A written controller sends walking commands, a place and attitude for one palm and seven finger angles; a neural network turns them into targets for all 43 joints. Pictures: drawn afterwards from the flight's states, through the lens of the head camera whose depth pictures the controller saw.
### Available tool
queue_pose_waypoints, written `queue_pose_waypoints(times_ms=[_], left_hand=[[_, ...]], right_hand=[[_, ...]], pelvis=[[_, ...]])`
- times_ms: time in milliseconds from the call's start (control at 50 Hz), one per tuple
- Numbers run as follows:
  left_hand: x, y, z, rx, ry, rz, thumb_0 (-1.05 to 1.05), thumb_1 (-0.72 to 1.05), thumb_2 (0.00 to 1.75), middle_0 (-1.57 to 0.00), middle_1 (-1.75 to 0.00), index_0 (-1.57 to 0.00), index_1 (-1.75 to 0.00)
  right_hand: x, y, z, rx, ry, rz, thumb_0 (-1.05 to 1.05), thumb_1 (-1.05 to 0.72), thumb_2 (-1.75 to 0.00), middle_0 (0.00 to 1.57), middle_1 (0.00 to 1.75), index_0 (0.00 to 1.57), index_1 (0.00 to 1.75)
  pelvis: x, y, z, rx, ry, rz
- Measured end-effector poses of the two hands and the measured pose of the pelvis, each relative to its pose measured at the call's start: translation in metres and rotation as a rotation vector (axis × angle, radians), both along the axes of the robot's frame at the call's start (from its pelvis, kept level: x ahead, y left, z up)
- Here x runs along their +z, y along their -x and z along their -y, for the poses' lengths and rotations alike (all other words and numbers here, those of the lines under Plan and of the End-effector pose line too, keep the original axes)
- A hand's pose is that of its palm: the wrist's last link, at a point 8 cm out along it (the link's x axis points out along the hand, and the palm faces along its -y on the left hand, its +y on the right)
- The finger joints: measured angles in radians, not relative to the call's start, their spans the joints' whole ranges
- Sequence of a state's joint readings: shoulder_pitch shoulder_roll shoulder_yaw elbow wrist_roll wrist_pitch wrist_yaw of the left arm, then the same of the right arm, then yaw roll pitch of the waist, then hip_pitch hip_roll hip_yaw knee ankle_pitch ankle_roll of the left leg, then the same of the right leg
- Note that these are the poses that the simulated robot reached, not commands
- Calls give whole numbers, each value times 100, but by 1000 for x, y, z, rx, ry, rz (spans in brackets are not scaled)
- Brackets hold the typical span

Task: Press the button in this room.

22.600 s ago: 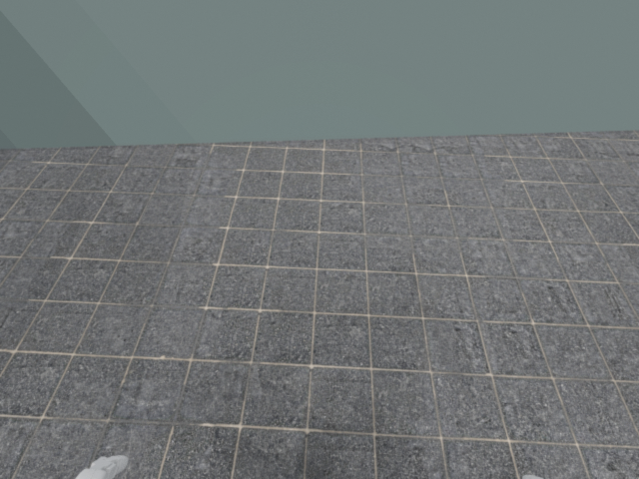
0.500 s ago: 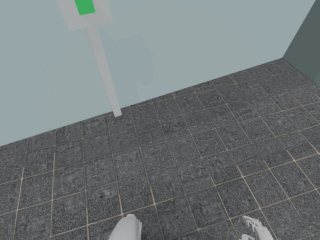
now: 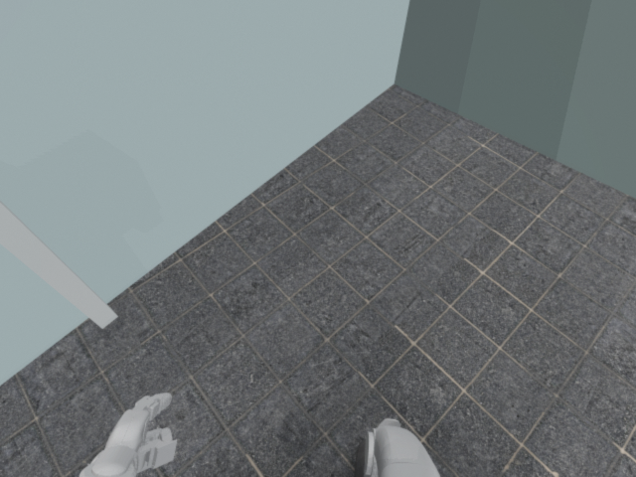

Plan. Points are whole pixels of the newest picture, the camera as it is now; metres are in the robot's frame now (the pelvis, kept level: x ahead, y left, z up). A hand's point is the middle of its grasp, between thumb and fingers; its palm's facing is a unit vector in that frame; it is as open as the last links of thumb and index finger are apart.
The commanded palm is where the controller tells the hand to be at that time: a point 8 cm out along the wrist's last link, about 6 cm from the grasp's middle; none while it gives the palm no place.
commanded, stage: walk to a spot facing it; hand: left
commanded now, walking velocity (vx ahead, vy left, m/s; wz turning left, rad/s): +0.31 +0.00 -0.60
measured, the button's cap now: out of the picture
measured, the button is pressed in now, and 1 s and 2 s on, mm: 0 0 0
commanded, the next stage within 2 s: turn to face it in 0.26 s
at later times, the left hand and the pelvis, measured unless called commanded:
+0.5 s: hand (210, 392) +0.25 +0.17 -0.16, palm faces -0.12 -0.96 -0.26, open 7.3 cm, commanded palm none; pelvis +0.18 -0.03 +0.00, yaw -11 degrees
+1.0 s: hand (215, 338) +0.34 +0.18 -0.16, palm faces +0.05 -0.97 -0.24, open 7.4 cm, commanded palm none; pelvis +0.23 -0.03 +0.00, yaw +2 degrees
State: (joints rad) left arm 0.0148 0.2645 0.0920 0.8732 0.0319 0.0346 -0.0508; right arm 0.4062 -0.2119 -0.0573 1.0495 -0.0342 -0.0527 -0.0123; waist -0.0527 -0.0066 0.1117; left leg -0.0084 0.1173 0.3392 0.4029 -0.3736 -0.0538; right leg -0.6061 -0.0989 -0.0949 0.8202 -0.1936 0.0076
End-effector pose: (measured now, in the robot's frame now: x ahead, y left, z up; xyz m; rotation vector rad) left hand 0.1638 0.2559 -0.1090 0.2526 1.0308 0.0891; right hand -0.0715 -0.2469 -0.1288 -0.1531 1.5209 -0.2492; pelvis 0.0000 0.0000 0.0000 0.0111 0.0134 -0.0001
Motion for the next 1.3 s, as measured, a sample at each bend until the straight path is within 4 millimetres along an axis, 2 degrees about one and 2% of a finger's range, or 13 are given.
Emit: queue_pose_waypoints(times_ms=[80,140,280,380,460,560,640,720,860,1020,1080,1160,1300], left_hand=[[-7,-82,42,-112,8,72,1,91,90,-20,-29,-19,-30],[-16,-110,67,-147,19,96,1,91,89,-20,-29,-19,-30],[-20,-90,85,-145,21,-99,0,91,89,-20,-30,-20,-30],[-13,-85,62,-88,-15,-160,0,93,89,-21,-30,-20,-30],[-13,-86,43,-47,-29,-201,0,92,89,-21,-30,-20,-30],[-28,-91,26,22,-5,-247,1,91,89,-20,-30,-20,-30],[-42,-96,20,57,22,-289,1,91,89,-20,-30,-20,-30],[-39,-107,21,63,48,-310,1,91,89,-20,-30,-20,-30],[-31,-138,23,86,51,-234,1,90,89,-20,-30,-20,-30],[-14,-162,35,135,3,-95,1,90,89,-20,-30,-20,-30],[-9,-155,42,162,-28,-49,1,90,89,-20,-30,-20,-30],[1,-129,49,220,-40,-64,1,90,89,-20,-30,-20,-30],[-4,-82,53,321,-14,-116,1,90,89,-21,-30,-20,-30]], right_hand=[[-13,2,8,-93,-26,-86,1,-91,-90,20,30,20,30],[-25,-25,18,-129,-37,-80,1,-91,-90,20,30,20,30],[-18,-172,41,-93,-10,237,1,-91,-90,20,30,20,30],[-1,-264,43,-48,-8,408,1,-91,-90,20,30,20,30],[9,-317,37,-12,-5,466,1,-91,-90,20,30,20,30],[9,-361,16,39,1,453,1,-91,-90,20,30,20,30],[6,-374,-6,72,-6,400,1,-91,-90,20,30,20,30],[5,-365,-19,55,-16,337,1,-91,-90,20,30,20,30],[6,-341,-3,44,7,242,0,-93,-89,21,30,20,30],[-7,-322,34,76,-11,163,1,-91,-89,20,30,20,30],[-18,-329,51,101,-25,161,1,-91,-90,20,30,20,30],[-14,-351,64,163,-33,180,1,-91,-90,20,30,20,30],[-6,-398,58,300,-38,218,1,-91,-90,20,30,20,30]], pelvis=[[-16,-44,19,-46,-5,4],[-24,-67,33,-83,-6,22],[-5,-110,40,-164,1,33],[2,-141,38,-201,8,20],[4,-168,31,-204,20,15],[0,-207,16,-169,46,23],[-3,-227,5,-149,28,32],[2,-234,-2,-121,35,28],[6,-235,0,-53,33,7],[1,-227,30,55,28,-4],[-5,-224,45,92,14,0],[1,-222,53,149,-6,19],[4,-218,54,259,-26,19]])
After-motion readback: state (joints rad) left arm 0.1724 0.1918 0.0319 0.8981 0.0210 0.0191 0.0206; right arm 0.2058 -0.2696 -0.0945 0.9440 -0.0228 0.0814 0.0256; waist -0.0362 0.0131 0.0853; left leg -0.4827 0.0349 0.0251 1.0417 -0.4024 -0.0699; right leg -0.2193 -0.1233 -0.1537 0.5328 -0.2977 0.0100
